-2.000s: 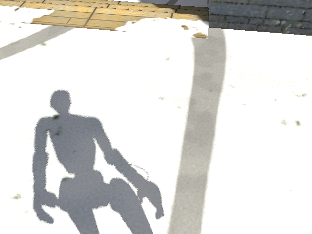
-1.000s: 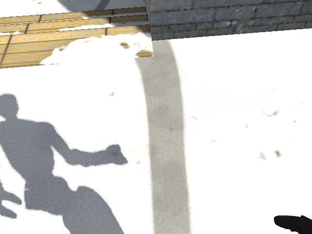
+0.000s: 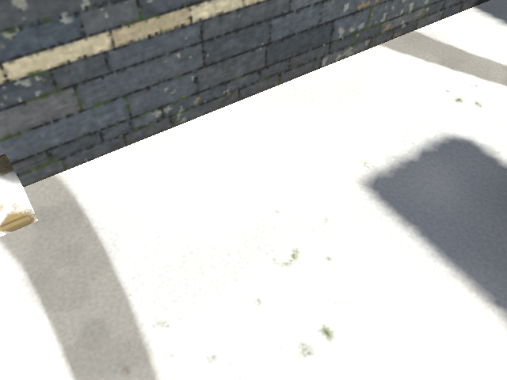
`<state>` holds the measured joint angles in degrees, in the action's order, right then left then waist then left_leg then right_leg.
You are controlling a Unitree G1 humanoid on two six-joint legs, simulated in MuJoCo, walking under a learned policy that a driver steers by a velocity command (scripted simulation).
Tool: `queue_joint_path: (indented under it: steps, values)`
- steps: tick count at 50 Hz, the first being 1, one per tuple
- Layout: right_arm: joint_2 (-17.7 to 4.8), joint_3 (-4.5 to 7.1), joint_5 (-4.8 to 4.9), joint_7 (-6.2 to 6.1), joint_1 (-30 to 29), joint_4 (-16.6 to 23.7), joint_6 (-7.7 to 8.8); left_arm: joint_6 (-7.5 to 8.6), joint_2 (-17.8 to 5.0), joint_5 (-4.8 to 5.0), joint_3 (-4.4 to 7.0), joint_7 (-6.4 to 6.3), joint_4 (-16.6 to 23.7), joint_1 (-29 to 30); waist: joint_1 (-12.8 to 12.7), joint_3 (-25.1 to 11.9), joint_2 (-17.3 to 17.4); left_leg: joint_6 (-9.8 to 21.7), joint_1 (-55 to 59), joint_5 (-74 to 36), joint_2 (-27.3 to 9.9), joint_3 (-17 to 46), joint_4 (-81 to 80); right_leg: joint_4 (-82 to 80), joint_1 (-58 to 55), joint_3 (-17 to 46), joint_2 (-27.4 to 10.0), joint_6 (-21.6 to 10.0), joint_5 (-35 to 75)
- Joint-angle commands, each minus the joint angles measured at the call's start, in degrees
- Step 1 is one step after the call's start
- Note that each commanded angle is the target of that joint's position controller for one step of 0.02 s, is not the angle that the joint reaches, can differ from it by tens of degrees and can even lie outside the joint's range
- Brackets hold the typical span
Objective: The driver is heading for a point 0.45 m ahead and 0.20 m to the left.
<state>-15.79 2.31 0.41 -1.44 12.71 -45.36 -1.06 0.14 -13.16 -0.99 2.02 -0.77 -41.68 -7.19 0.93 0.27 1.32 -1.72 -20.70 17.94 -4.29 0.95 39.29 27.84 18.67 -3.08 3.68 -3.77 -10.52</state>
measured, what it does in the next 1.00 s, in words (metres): steps on the spot, turning left: left foot, then right foot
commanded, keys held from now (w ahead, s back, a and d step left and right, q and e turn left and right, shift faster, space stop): q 0.84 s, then no key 0.16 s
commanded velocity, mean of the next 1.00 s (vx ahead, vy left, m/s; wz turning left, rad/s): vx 0.01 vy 0.00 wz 0.50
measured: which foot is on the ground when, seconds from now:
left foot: up 0.00-0.00, down 0.02-0.36, up 0.38-0.80, down 0.82-1.00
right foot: down 0.00-0.04, up 0.06-0.34, down 0.36-0.82, up 0.84-1.00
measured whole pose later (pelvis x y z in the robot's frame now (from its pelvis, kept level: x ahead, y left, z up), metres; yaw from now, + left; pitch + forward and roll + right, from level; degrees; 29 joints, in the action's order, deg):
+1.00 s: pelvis -0.01 +0.03 +0.01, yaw +33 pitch +2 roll -2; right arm -16.4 3.4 -0.4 -0.5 9.9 -34.7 -0.8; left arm -1.5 -19.3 -0.1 5.6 -1.6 -42.5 -7.9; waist -0.3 3.0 -2.3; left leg 2.9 -16.2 12.7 1.4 1.6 26.8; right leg 63.5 31.0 0.2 -1.8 4.1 -22.6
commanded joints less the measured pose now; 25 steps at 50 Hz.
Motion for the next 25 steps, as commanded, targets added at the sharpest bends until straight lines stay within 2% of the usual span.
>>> queue_joint_path:
  steps: [1, 2, 3, 4, 5, 6, 7, 8, 9, 11, 12, 15, 17, 18, 19, 20, 21, 22, 23, 24, 25]
  values:
    - [-6.91, 1.94, -0.65, 0.45, 0.63, 4.09, 0.94, -0.28, -10.18, 1.35, 3.18, -1.22, 2.01, -1.55, 0.17, -3.39, -4.81, 3.07, 3.84, -9.02, 1.03, -0.68, -10.43, -4.59, -5.62, 11.74, -15.33, -5.77, 5.76]
    - [-10.56, 2.75, -1.20, 0.36, 1.15, 4.62, 0.95, -0.10, -8.93, 0.87, 3.11, -1.50, 2.57, -2.52, -1.34, -4.02, 1.75, 5.75, 6.10, -21.22, -3.94, 6.61, -12.70, 3.15, -3.25, 7.06, -10.97, -2.21, 4.79]
    - [-14.12, 3.95, -0.32, 0.14, 0.39, 4.87, 0.76, 0.33, -7.02, 0.00, 2.94, -1.53, 3.94, -1.73, -3.10, -3.29, 12.15, 11.42, 7.49, -25.03, -10.10, 17.00, -15.79, 10.10, 3.29, -1.01, -2.65, 2.29, -2.35]
    - [-12.88, 3.94, -0.53, 0.19, 1.36, 5.40, 0.78, 0.48, -7.31, -0.40, 3.00, -1.57, 5.01, 3.86, 0.76, -1.38, 14.43, 15.70, 9.28, -25.51, -13.37, 23.59, -19.19, 15.05, 9.73, -0.12, 0.96, 3.82, -10.76]
    - [-11.88, 3.81, -1.57, 0.03, 4.41, 5.22, 1.35, 0.40, -7.86, 0.12, 3.42, -1.48, 5.93, 6.60, 3.22, -2.38, 14.43, 18.14, 12.90, -28.52, -15.49, 26.92, -20.68, 25.21, 15.14, 3.38, 1.25, 4.10, -21.80]
    - [-11.96, 3.91, -1.70, -0.14, 4.07, 5.47, 2.02, 0.06, -7.74, 0.74, 3.81, -1.35, 5.19, 5.22, 2.29, -3.39, 10.77, 17.97, 14.42, -31.95, -14.59, 25.23, -19.53, 32.40, 17.06, 5.84, 0.50, 4.46, -23.87]
    - [-12.04, 4.13, -0.95, -0.27, 1.63, 6.17, 2.35, -0.32, -7.68, 0.97, 3.94, -1.24, 4.56, 3.28, 0.60, -3.74, 7.63, 16.10, 15.10, -34.44, -12.80, 22.16, -17.83, 34.05, 18.20, 7.07, -0.68, 4.89, -21.67]
    - [-11.60, 4.21, -0.05, -0.57, -0.46, 6.79, 2.25, -0.44, -7.42, 1.00, 3.86, -1.28, 4.39, 2.79, -0.44, -4.40, 6.14, 14.13, 15.51, -35.40, -11.07, 19.80, -16.82, 31.07, 17.80, 7.51, -1.71, 5.31, -18.98]
    - [-11.08, 4.24, 0.53, -0.78, -1.41, 7.10, 1.75, -0.32, -6.71, 0.97, 3.62, -1.37, 4.46, 3.31, -0.54, -5.05, 5.81, 12.88, 15.73, -36.16, -9.42, 18.40, -16.23, 27.10, 16.36, 6.82, -1.68, 5.98, -17.04]
    - [-11.34, 4.65, 0.68, -1.16, -1.27, 7.46, 0.30, 0.17, -5.12, 1.30, 3.02, -1.00, 4.66, 3.90, -0.06, -6.66, 7.00, 12.18, 15.38, -36.94, -7.38, 17.32, -15.04, 20.48, 11.87, 5.65, -0.70, 7.00, -13.68]
    - [-11.57, 4.88, 0.67, -1.33, -1.26, 7.84, -0.27, 0.38, -5.06, 1.63, 2.91, -0.66, 4.69, 3.86, 0.20, -7.44, 7.99, 12.10, 14.80, -36.00, -6.94, 17.54, -14.86, 17.05, 9.25, 5.57, -0.32, 7.14, -12.16]
    - [-11.91, 5.25, 0.94, -1.15, -2.22, 9.09, -1.16, 0.70, -6.73, 2.10, 3.33, 0.34, 4.35, 1.86, 0.01, -7.62, 10.39, 11.97, 12.29, -29.83, -6.30, 20.91, -15.05, 6.95, 2.41, 5.30, 0.46, 6.82, -8.72]
    - [-11.01, 4.96, 1.64, -1.12, -4.30, 10.12, -1.31, 0.97, -7.83, 1.76, 4.08, 0.63, 3.14, -2.07, -2.41, -6.83, 9.47, 9.34, 8.43, -19.75, -3.62, 21.71, -13.41, -6.21, -5.61, 4.28, 0.01, 5.46, 1.07]
    - [-8.98, 4.41, 1.12, -1.19, -2.57, 10.16, -1.23, 0.92, -10.42, 1.19, 4.97, 0.30, 2.92, -3.81, -1.86, -7.64, 5.67, 6.59, 2.54, -9.19, -0.98, 19.99, -9.24, -8.03, -12.86, 8.47, -6.03, 3.30, 4.25]
    - [-4.51, 3.25, -0.51, -0.77, 0.80, 9.95, -1.08, 0.43, -14.53, 0.05, 5.66, -0.49, 4.04, -3.98, 0.36, -8.13, -10.02, 2.69, -7.37, 11.76, 6.79, 11.25, 6.10, -8.61, -18.71, 21.71, -20.05, -2.11, 16.51]
    - [-7.92, 4.38, 0.01, -0.77, 0.93, 11.93, -0.21, 0.57, -16.15, -1.91, 5.84, 0.15, 3.99, -3.70, 0.59, -6.74, -18.57, 0.51, -14.45, 21.53, 8.68, 7.97, 16.82, -10.70, -13.16, 33.58, -28.71, -11.17, 19.83]
    - [-12.17, 5.68, 0.19, -0.82, 0.89, 10.57, -0.06, 1.18, -13.00, -1.60, 5.00, 0.16, 5.26, -1.22, 0.55, -4.43, -11.56, -0.48, -14.82, 17.82, 5.72, 9.44, 25.31, -11.45, -11.37, 30.11, -26.75, -12.52, 16.44]
    - [-13.14, 6.32, 0.56, -0.86, 1.07, 9.34, -0.50, 1.51, -10.27, -0.91, 4.29, 0.05, 5.41, 1.80, 1.52, -2.51, -8.20, -1.02, -15.42, 13.52, 5.26, 8.83, 28.07, -10.71, -9.89, 23.31, -22.67, -9.82, 13.52]
    - [-11.96, 6.30, 0.53, -1.20, 2.03, 8.08, -1.25, 1.58, -9.37, -0.23, 3.94, -0.17, 6.00, 3.59, 1.92, -2.06, -6.93, -1.87, -15.51, 10.28, 4.71, 7.92, 29.57, -10.64, -9.76, 18.59, -19.56, -7.79, 10.83]
    - [-10.82, 6.02, 0.35, -1.19, 1.66, 8.33, -1.69, 1.55, -9.07, 0.40, 3.77, -0.54, 5.80, 4.03, 1.36, -1.20, -7.58, -2.87, -16.35, 7.40, 4.49, 7.41, 31.34, -10.52, -9.67, 16.10, -18.80, -7.89, 13.16]
    - [-9.67, 5.71, 0.52, -1.00, 0.84, 8.94, -1.81, 1.38, -8.99, 0.32, 3.59, -1.00, 5.54, 3.15, 0.80, -1.23, -7.96, -3.52, -15.79, 5.57, 4.49, 6.00, 31.90, -10.75, -9.27, 13.21, -17.77, -8.15, 15.17]
Next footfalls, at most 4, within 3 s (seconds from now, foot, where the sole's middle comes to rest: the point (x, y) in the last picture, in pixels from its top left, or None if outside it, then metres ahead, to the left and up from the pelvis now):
0.02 left None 0.04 0.14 -0.77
0.36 right None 0.09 -0.11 -0.77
0.82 left None -0.02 0.14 -0.77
1.24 right None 0.10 -0.06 -0.77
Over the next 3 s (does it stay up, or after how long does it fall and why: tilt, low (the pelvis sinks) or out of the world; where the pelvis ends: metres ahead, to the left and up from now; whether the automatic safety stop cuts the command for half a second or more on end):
stays up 0.43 0.38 0.00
